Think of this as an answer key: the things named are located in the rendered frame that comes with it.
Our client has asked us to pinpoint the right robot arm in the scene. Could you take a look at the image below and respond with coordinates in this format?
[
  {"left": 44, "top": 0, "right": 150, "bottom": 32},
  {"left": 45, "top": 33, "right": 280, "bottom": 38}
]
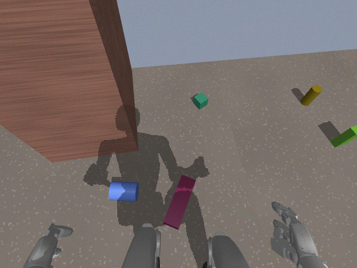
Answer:
[{"left": 297, "top": 256, "right": 328, "bottom": 268}]

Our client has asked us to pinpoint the right robot hand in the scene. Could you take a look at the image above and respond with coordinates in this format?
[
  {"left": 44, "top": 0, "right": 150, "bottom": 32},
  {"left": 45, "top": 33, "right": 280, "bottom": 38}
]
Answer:
[{"left": 271, "top": 202, "right": 319, "bottom": 265}]

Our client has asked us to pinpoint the left robot hand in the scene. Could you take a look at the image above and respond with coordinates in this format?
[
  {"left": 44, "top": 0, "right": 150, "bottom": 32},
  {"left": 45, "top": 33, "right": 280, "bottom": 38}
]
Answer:
[{"left": 23, "top": 223, "right": 73, "bottom": 268}]

